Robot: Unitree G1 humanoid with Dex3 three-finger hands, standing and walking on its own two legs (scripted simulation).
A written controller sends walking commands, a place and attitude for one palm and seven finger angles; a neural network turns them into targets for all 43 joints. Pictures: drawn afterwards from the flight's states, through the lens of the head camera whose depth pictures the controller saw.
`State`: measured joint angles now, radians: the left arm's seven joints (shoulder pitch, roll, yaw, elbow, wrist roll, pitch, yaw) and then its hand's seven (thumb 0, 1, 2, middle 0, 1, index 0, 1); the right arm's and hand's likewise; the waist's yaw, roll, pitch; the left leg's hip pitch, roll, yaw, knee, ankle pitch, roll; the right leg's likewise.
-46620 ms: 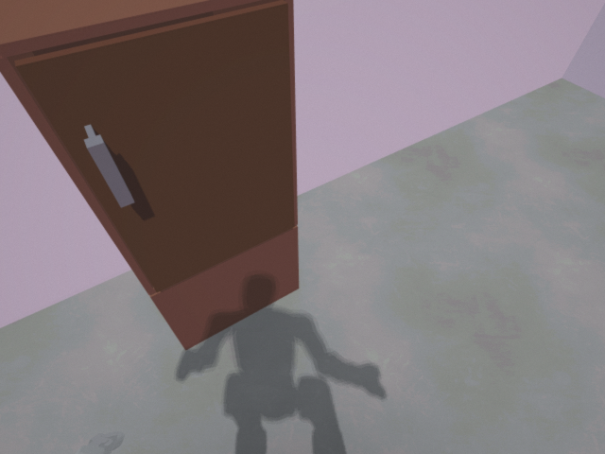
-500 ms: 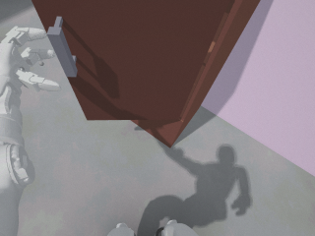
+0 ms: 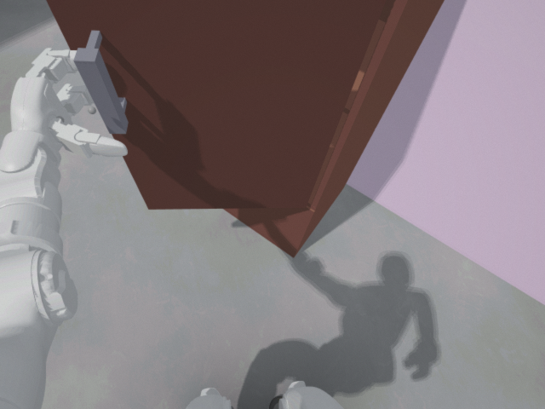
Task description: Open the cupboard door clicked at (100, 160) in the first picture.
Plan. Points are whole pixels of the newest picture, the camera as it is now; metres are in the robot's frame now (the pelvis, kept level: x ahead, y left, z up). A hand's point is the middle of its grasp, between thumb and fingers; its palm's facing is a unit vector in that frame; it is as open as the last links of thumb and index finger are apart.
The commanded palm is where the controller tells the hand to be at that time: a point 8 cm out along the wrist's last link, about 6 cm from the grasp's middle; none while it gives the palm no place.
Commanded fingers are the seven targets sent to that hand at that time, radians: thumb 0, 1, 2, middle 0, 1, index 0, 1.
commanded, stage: slide the fingers in behind the handle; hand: left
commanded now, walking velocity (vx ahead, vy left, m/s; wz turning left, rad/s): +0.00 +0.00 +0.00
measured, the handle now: (107, 85) +0.56 +0.19 +0.11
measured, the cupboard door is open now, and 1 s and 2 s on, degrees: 39 39 51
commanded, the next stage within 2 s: close the thumb around the handle in 0.58 s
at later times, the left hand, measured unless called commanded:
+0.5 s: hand (108, 112) +0.51 +0.19 +0.11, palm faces -0.02 -1.00 -0.01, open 14.0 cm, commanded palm +0.48 +0.23 +0.11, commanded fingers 0.00 -0.50 0.30 -0.30 -1.20 -0.30 -1.20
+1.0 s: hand (105, 112) +0.50 +0.19 +0.11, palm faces -0.02 -1.00 -0.02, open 11.0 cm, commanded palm +0.48 +0.23 +0.11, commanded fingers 0.00 0.45 0.71 -0.37 -1.30 -0.37 -1.30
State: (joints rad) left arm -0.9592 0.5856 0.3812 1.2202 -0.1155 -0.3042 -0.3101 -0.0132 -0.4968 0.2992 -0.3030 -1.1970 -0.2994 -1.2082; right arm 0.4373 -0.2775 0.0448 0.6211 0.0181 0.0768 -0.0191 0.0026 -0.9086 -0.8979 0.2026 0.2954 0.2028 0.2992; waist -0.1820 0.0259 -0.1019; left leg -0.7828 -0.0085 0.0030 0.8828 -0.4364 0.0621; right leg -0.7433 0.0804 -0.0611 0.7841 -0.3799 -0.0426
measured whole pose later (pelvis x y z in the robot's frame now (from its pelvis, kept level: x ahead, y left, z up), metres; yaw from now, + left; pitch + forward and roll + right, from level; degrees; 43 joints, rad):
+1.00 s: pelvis +0.00 -0.01 +0.00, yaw +0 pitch +18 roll -3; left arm -0.95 0.54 0.35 1.22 -0.12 -0.34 -0.28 -0.01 -0.05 0.49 -0.33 -1.24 -0.33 -1.24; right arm 0.43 -0.28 0.04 0.63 0.02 0.06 -0.02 0.00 -0.91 -0.90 0.20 0.30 0.20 0.30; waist -0.17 0.03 -0.10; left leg -0.77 -0.01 0.01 0.87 -0.43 0.06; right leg -0.73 0.08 -0.06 0.79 -0.38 -0.05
